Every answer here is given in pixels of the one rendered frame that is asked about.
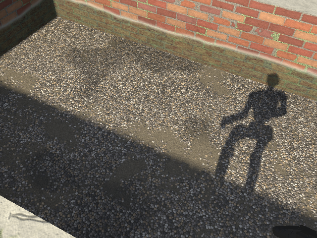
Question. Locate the robot right hand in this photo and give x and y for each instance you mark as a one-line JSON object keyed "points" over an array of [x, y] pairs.
{"points": [[290, 231]]}

